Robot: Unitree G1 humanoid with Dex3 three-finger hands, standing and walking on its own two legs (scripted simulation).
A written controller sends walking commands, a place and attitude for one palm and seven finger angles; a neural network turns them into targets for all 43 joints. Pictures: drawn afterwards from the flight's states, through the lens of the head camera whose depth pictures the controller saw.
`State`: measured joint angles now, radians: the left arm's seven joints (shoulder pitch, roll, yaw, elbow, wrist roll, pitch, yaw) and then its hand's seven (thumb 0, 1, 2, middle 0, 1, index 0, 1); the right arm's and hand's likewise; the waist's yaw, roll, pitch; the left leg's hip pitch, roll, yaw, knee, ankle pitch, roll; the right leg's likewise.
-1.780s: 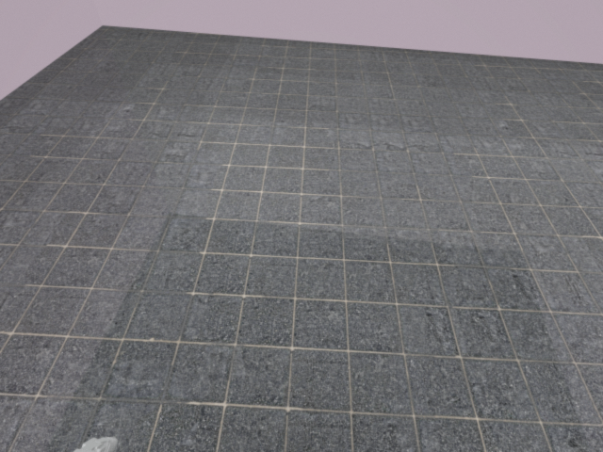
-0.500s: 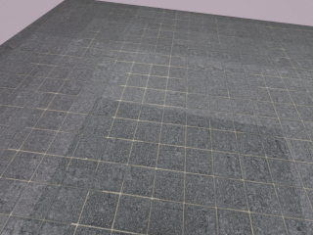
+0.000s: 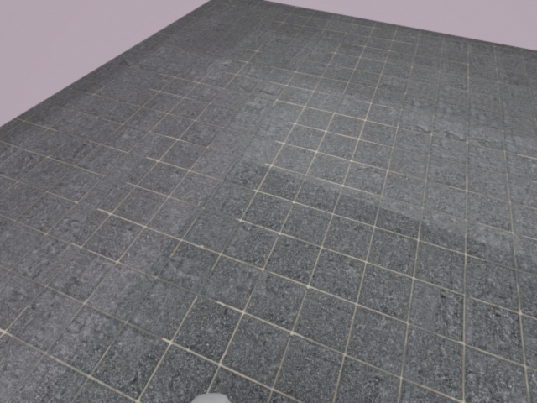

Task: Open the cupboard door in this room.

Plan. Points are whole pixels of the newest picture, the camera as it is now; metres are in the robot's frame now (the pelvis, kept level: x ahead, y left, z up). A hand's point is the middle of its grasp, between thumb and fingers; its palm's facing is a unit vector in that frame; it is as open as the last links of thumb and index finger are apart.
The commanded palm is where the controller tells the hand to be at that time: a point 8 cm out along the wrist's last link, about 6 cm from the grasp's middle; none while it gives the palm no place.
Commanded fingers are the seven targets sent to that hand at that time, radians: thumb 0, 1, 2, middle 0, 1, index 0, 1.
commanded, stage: turn or walk to find it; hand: left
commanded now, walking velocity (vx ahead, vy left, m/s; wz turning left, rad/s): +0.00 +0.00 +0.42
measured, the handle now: out of the picture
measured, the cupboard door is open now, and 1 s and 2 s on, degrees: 0 0 0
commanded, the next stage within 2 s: none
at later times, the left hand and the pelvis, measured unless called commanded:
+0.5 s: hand out of the picture +0.01 +0.24 -0.16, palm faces +0.23 -0.93 -0.29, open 7.4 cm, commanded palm none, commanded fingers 0.00 0.90 0.90 -0.20 -0.30 -0.20 -0.30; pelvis -0.03 +0.01 -0.01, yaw +11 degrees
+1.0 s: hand out of the picture -0.14 +0.22 -0.19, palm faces +0.46 -0.86 -0.22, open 7.4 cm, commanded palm none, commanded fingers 0.00 0.90 0.90 -0.20 -0.30 -0.20 -0.30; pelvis -0.07 +0.02 -0.01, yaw +25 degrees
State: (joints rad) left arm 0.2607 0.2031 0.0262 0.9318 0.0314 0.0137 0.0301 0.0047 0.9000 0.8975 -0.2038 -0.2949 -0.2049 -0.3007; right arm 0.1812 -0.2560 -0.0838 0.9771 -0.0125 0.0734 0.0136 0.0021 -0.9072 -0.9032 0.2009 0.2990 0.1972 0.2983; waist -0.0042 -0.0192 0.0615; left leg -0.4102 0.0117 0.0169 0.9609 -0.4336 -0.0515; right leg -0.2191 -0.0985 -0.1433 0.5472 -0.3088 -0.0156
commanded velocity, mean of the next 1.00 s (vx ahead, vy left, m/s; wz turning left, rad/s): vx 0.00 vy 0.00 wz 0.42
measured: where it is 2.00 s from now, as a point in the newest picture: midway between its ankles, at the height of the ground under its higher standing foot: outside the picture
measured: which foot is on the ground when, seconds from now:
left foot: up 0.00-0.10, down 0.12-0.52, up 0.54-0.94, down 0.96-1.00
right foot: down 0.00-0.12, up 0.14-0.50, down 0.52-0.96, up 0.98-1.00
